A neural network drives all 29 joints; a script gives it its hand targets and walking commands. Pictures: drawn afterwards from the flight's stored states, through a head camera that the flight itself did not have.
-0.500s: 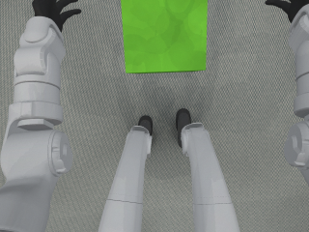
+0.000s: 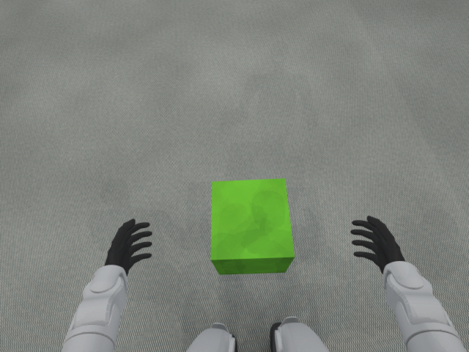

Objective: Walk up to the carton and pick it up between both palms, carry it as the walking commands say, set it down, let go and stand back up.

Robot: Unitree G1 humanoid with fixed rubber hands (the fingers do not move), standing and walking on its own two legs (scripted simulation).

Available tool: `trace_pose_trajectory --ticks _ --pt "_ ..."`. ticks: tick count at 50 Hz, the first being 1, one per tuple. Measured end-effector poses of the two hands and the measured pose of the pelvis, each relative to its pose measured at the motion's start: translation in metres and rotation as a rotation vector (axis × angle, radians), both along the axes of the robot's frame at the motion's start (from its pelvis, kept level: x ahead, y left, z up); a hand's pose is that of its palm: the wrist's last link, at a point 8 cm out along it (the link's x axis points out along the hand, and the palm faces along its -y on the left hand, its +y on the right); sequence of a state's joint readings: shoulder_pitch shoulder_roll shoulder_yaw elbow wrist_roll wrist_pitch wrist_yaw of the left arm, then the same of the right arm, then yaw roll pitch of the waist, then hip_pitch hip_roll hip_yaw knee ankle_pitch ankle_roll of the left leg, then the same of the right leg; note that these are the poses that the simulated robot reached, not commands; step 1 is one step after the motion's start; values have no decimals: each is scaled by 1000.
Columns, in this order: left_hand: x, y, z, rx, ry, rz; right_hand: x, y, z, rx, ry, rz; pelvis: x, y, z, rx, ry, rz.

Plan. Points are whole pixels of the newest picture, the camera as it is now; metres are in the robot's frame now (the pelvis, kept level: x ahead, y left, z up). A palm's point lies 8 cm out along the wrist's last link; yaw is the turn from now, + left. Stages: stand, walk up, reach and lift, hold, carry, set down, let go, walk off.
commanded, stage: let go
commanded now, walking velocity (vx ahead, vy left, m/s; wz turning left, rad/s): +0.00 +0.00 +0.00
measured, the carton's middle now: (250, 229) +0.50 +0.00 -0.60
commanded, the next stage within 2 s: stand in 0.62 s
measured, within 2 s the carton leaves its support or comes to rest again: neither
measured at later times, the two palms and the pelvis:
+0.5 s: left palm (113, 303) +0.20 +0.23 -0.04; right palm (405, 300) +0.21 -0.24 -0.05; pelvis +0.05 +0.00 +0.03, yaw +0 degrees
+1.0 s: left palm (78, 311) +0.19 +0.28 -0.03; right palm (430, 299) +0.21 -0.26 -0.02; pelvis +0.05 +0.00 +0.03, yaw +0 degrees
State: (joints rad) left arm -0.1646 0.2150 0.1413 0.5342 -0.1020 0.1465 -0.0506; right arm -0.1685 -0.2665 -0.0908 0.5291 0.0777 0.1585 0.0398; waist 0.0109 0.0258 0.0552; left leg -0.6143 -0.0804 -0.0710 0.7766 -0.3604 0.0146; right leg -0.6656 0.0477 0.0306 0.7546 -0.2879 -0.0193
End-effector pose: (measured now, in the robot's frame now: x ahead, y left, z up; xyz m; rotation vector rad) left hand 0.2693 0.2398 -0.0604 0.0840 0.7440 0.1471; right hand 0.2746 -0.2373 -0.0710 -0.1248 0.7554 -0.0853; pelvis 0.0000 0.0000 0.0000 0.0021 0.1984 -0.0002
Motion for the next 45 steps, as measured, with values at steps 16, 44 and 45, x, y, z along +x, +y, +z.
trace_pose_trajectory --ticks 16,44,45 --pt "-70 -14 18 -3 51 23 -74 -4 14 12 74 -18 42 -6 26 3 -174 3" --pt "-76 33 22 111 28 43 -66 -14 42 -94 -38 -39 50 1 29 -7 -232 5" --pt "-76 36 23 119 20 43 -65 -15 43 -100 -50 -42 50 1 29 -7 -232 5"
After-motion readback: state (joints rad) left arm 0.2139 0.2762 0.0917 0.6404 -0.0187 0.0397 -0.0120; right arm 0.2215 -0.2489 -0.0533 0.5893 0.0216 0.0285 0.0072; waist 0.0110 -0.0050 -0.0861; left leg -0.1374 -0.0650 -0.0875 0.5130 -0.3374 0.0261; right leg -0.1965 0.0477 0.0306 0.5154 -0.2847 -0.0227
